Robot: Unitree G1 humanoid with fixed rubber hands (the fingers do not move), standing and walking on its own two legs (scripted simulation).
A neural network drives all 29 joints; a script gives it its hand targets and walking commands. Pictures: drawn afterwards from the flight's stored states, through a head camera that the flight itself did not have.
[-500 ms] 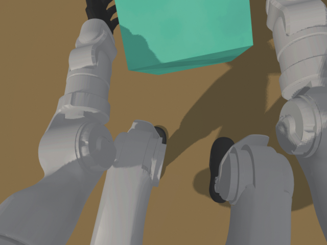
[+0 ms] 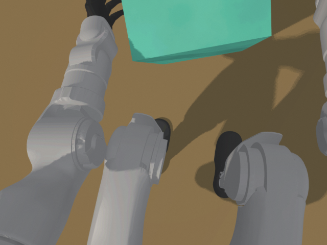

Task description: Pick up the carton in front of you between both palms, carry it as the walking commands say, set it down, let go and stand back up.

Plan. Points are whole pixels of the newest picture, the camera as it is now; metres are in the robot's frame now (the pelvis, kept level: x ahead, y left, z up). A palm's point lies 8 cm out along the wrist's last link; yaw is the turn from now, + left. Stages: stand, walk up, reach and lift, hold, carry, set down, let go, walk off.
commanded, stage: set down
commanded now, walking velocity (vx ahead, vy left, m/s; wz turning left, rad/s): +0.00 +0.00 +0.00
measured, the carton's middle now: (193, 3) +0.54 +0.02 -0.24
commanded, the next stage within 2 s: let go in 1.08 s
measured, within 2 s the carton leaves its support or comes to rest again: neither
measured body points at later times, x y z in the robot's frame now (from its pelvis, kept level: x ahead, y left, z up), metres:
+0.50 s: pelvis +0.01 +0.01 +0.09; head +0.35 -0.02 +0.38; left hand +0.52 +0.19 -0.03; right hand +0.61 -0.19 -0.03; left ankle +0.12 +0.12 -0.33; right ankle +0.10 -0.10 -0.33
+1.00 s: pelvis +0.03 +0.00 +0.22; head +0.35 -0.04 +0.54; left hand +0.52 +0.20 +0.12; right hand +0.61 -0.20 +0.12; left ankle +0.12 +0.12 -0.33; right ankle +0.10 -0.10 -0.33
